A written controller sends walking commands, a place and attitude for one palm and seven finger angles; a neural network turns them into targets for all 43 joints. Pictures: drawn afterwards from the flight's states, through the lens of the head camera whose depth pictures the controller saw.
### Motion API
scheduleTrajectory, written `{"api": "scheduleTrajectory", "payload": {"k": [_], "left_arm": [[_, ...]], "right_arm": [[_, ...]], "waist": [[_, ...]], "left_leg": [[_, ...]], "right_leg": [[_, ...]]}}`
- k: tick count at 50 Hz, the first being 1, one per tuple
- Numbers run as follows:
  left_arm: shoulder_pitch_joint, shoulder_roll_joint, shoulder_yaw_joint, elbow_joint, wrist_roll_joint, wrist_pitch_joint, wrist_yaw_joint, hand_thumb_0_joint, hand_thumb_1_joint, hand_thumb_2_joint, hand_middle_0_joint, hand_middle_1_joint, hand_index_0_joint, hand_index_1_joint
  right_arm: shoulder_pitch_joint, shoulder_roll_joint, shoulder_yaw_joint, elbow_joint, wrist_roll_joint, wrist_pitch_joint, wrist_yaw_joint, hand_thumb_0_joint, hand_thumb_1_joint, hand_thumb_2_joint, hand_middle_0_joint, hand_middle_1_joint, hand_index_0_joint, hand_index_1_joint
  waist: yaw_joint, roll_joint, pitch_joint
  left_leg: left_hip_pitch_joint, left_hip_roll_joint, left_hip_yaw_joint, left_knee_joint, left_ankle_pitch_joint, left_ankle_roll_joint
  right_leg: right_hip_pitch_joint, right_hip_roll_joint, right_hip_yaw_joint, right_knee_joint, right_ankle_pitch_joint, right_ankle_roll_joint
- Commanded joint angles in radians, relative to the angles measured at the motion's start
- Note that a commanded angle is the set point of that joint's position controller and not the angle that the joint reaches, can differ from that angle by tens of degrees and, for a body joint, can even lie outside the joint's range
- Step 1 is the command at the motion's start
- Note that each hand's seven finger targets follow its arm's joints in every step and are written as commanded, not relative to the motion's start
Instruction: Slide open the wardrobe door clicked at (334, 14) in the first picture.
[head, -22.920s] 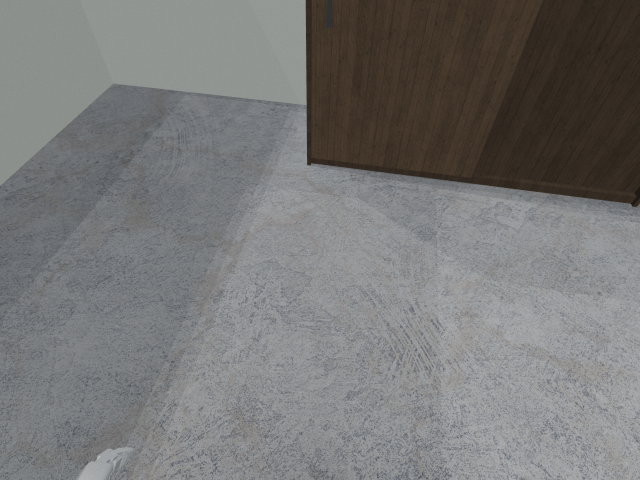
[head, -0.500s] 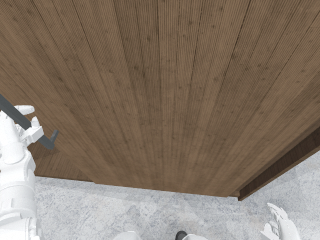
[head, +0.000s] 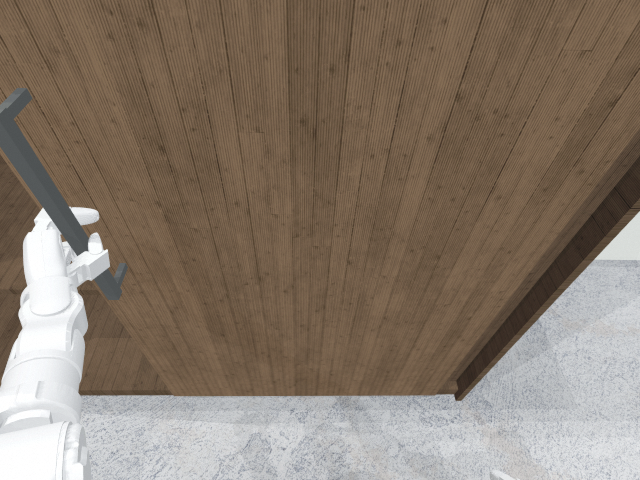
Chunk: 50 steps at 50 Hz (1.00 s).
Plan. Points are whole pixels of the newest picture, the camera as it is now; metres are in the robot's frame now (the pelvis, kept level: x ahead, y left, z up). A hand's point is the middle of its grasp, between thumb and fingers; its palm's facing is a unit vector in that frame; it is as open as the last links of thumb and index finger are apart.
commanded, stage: stop walking and hold the door there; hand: left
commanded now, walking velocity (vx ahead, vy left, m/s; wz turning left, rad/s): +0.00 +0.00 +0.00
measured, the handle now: (75, 215) +0.42 +0.34 +0.09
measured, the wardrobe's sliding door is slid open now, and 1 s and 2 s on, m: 0.68 0.68 0.68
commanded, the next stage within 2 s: loosen the grip on the handle in 1.44 s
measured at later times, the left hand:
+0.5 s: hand (98, 256) +0.38 +0.31 +0.06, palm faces +0.45 -0.85 -0.28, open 5.5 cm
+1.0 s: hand (93, 262) +0.37 +0.31 +0.06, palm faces +0.30 -0.92 -0.26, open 5.6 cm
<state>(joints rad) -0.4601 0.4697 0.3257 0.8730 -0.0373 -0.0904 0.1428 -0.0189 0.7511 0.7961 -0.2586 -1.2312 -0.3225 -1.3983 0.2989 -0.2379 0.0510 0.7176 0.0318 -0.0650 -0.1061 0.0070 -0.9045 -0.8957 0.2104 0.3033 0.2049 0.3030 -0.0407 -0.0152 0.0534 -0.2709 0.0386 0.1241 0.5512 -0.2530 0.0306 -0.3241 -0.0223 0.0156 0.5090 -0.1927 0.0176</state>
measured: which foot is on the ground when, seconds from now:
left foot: down 0.00-0.38, up 0.40-0.58, down 0.60-1.00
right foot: down 0.00-0.60, up 0.62-0.82, down 0.84-1.00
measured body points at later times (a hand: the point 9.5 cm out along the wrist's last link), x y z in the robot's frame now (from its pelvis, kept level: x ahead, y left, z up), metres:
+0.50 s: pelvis +0.00 +0.02 +0.00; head +0.04 -0.01 +0.45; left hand +0.35 +0.35 +0.08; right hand +0.13 -0.29 -0.12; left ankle -0.01 +0.13 -0.70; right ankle +0.07 -0.14 -0.73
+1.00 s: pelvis -0.04 +0.09 +0.00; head +0.02 +0.06 +0.44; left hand +0.35 +0.36 +0.08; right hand +0.05 -0.14 -0.15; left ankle -0.04 +0.22 -0.72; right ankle -0.07 +0.02 -0.73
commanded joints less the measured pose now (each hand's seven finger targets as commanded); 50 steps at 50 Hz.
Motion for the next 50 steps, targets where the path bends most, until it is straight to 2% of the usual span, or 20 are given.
{"api": "scheduleTrajectory", "payload": {"k": [1,9,14,17,20,23,26,28,29,30,31,33,36,41,43,44,45,46,47,50], "left_arm": [[-0.320,0.168,-0.037,-0.213,0.022,-0.106,-0.014,0.000,0.900,0.900,-0.450,-1.400,-0.450,-1.400],[-0.289,0.184,-0.035,-0.144,0.018,-0.110,-0.010,0.000,0.900,0.900,-0.450,-1.400,-0.450,-1.400],[-0.253,0.188,-0.035,-0.118,0.016,-0.116,-0.009,0.000,0.900,0.900,-0.450,-1.400,-0.450,-1.400],[-0.215,0.252,0.024,-0.087,0.023,-0.113,0.006,0.000,0.900,0.900,-0.450,-1.400,-0.450,-1.400],[-0.186,0.273,0.054,-0.009,0.023,-0.093,0.005,0.000,0.900,0.900,-0.450,-1.400,-0.450,-1.400],[-0.249,0.285,0.076,-0.015,0.038,-0.080,0.004,0.000,0.900,0.900,-0.450,-1.400,-0.450,-1.400],[-0.292,0.265,0.062,-0.047,0.035,-0.091,-0.001,0.000,0.900,0.900,-0.450,-1.400,-0.450,-1.400],[-0.353,0.183,-0.014,-0.118,0.017,-0.096,-0.013,0.000,0.900,0.900,-0.450,-1.400,-0.450,-1.400],[-0.385,0.132,-0.066,-0.184,0.001,-0.100,-0.021,0.000,0.900,0.900,-0.450,-1.400,-0.450,-1.400],[-0.422,0.073,-0.101,-0.255,-0.005,-0.113,-0.027,0.000,0.900,0.900,-0.450,-1.400,-0.450,-1.400],[-0.438,0.030,-0.142,-0.292,-0.007,-0.124,-0.035,0.000,0.900,0.900,-0.450,-1.400,-0.450,-1.400],[-0.422,-0.080,-0.213,-0.248,-0.003,-0.133,-0.057,0.000,0.900,0.900,-0.450,-1.400,-0.450,-1.400],[-0.453,-0.097,-0.242,-0.305,-0.008,-0.116,-0.055,0.000,0.900,0.900,-0.450,-1.400,-0.450,-1.400],[-0.437,-0.047,-0.227,-0.315,0.007,-0.094,-0.055,0.000,0.900,0.900,-0.450,-1.400,-0.450,-1.400],[-0.424,0.013,-0.182,-0.314,0.014,-0.094,-0.049,0.000,0.900,0.900,-0.450,-1.400,-0.450,-1.400],[-0.406,0.039,-0.163,-0.295,0.002,-0.093,-0.046,0.000,0.900,0.900,-0.450,-1.400,-0.450,-1.400],[-0.414,-0.028,-0.198,-0.269,-0.008,-0.083,-0.050,0.000,0.900,0.900,-0.450,-1.400,-0.450,-1.400],[-0.418,-0.106,-0.249,-0.241,-0.013,-0.081,-0.059,0.000,0.900,0.900,-0.450,-1.400,-0.450,-1.400],[-0.410,-0.079,-0.218,-0.224,-0.010,-0.086,-0.058,0.000,0.900,0.900,-0.450,-1.400,-0.450,-1.400],[-0.380,0.020,-0.135,-0.189,0.002,-0.090,-0.040,0.000,0.900,0.900,-0.450,-1.400,-0.450,-1.400]], "right_arm": [[-0.050,-0.202,-0.077,-0.108,-0.003,-0.051,-0.014,0.000,-0.900,-0.900,0.200,0.300,0.200,0.300],[-0.031,-0.214,-0.089,-0.086,0.008,-0.042,-0.020,0.000,-0.900,-0.900,0.200,0.300,0.200,0.300],[-0.032,-0.222,-0.101,-0.087,0.009,-0.030,-0.027,0.000,-0.900,-0.900,0.200,0.300,0.200,0.300],[-0.030,-0.229,-0.116,-0.086,0.006,-0.003,-0.026,0.000,-0.900,-0.900,0.200,0.300,0.200,0.300],[-0.053,-0.229,-0.120,-0.086,0.011,0.028,-0.025,0.000,-0.900,-0.900,0.200,0.300,0.200,0.300],[-0.085,-0.223,-0.120,-0.085,0.018,0.015,-0.016,0.000,-0.900,-0.900,0.200,0.300,0.200,0.300],[-0.092,-0.210,-0.103,-0.071,0.010,0.024,-0.025,0.000,-0.900,-0.900,0.200,0.300,0.200,0.300],[-0.109,-0.198,-0.103,-0.077,0.009,0.040,-0.031,0.000,-0.900,-0.900,0.200,0.300,0.200,0.300],[-0.138,-0.216,-0.112,-0.090,0.007,0.043,-0.035,0.000,-0.900,-0.900,0.200,0.300,0.200,0.300],[-0.135,-0.225,-0.115,-0.121,0.004,0.041,-0.032,0.000,-0.900,-0.900,0.200,0.300,0.200,0.300],[-0.127,-0.209,-0.114,-0.154,0.005,0.043,-0.023,0.000,-0.900,-0.900,0.200,0.300,0.200,0.300],[-0.107,-0.172,-0.093,-0.152,0.005,0.030,-0.002,0.000,-0.900,-0.900,0.200,0.300,0.200,0.300],[-0.068,-0.183,-0.102,-0.124,0.004,0.006,0.008,0.000,-0.900,-0.900,0.200,0.300,0.200,0.300],[-0.055,-0.167,-0.072,-0.123,-0.006,-0.004,0.038,0.000,-0.900,-0.900,0.200,0.300,0.200,0.300],[-0.045,-0.166,-0.071,-0.132,0.002,-0.002,0.033,0.000,-0.900,-0.900,0.200,0.300,0.200,0.300],[-0.041,-0.166,-0.069,-0.134,0.012,0.004,0.026,0.000,-0.900,-0.900,0.200,0.300,0.200,0.300],[-0.062,-0.156,-0.074,-0.146,0.023,-0.002,0.025,0.000,-0.900,-0.900,0.200,0.300,0.200,0.300],[-0.082,-0.139,-0.069,-0.150,0.029,-0.013,0.022,0.000,-0.900,-0.900,0.200,0.300,0.200,0.300],[-0.074,-0.140,-0.065,-0.138,0.025,-0.019,0.021,0.000,-0.900,-0.900,0.200,0.300,0.200,0.300],[-0.050,-0.144,-0.059,-0.111,0.007,-0.013,-0.003,0.000,-0.900,-0.900,0.200,0.300,0.200,0.300]], "waist": [[0.031,0.207,-0.259],[0.023,0.162,-0.246],[0.022,0.117,-0.269],[0.022,0.048,-0.333],[0.050,-0.096,-0.338],[0.057,-0.184,-0.312],[0.022,-0.156,-0.353],[0.005,-0.110,-0.342],[0.008,0.037,-0.300],[0.027,0.207,-0.298],[0.032,0.280,-0.298],[0.020,0.297,-0.284],[0.008,0.159,-0.315],[0.015,0.206,-0.371],[0.005,0.059,-0.418],[0.008,-0.120,-0.440],[0.025,-0.276,-0.422],[0.029,-0.277,-0.376],[0.036,-0.206,-0.357],[0.029,-0.045,-0.330]], "left_leg": [[0.043,0.179,-0.171,-0.211,0.125,0.015],[0.017,0.129,-0.129,-0.197,0.090,-0.015],[0.040,0.094,-0.095,-0.108,0.219,-0.035],[0.035,0.064,-0.081,0.029,0.246,-0.066],[-0.136,0.011,-0.153,0.247,-0.225,-0.076],[-0.191,0.027,-0.236,0.393,-0.320,-0.073],[-0.030,0.024,-0.183,0.133,-0.190,-0.082],[0.113,0.002,-0.087,-0.094,0.058,-0.092],[0.138,0.067,-0.118,-0.154,0.188,-0.070],[0.140,0.180,-0.247,-0.177,0.400,0.003],[0.118,0.230,-0.255,-0.162,0.536,0.065],[0.066,0.243,-0.254,-0.194,0.419,0.114],[0.232,0.231,-0.240,-0.105,0.619,0.114],[0.310,0.237,-0.238,-0.003,0.690,0.069],[0.122,0.193,-0.181,0.073,0.583,0.025],[-0.007,0.127,-0.122,0.148,0.343,-0.009],[-0.113,0.044,-0.099,0.218,-0.012,-0.032],[-0.174,0.024,-0.120,0.231,-0.180,-0.033],[-0.170,0.038,-0.132,0.182,-0.199,-0.028],[-0.069,0.036,-0.085,-0.014,-0.001,-0.032]], "right_leg": [[0.138,0.000,-0.037,-0.002,-0.007,-0.013],[0.144,-0.024,-0.019,-0.036,0.081,-0.015],[0.149,-0.081,0.038,-0.055,0.308,-0.032],[0.181,-0.205,0.142,-0.049,0.587,-0.079],[0.261,-0.388,0.267,-0.082,0.777,-0.182],[0.225,-0.462,0.246,-0.072,0.737,-0.216],[0.169,-0.374,0.097,-0.011,0.660,-0.126],[0.097,-0.286,0.017,0.040,0.468,-0.062],[0.043,-0.198,-0.037,0.100,0.291,-0.021],[-0.019,-0.089,-0.106,0.210,0.067,0.025],[-0.047,-0.021,-0.124,0.322,-0.240,0.032],[-0.084,0.010,-0.109,0.455,-0.350,0.013],[-0.105,0.011,-0.080,0.352,-0.237,0.011],[0.077,0.003,-0.046,-0.083,-0.027,-0.025],[0.307,-0.107,0.064,-0.075,0.427,-0.065],[0.436,-0.178,0.124,-0.032,0.671,-0.101],[0.512,-0.217,0.143,-0.002,0.897,-0.130],[0.520,-0.242,0.143,-0.002,0.929,-0.123],[0.499,-0.248,0.124,-0.004,0.829,-0.120],[0.422,-0.203,0.066,0.029,0.671,-0.115]]}}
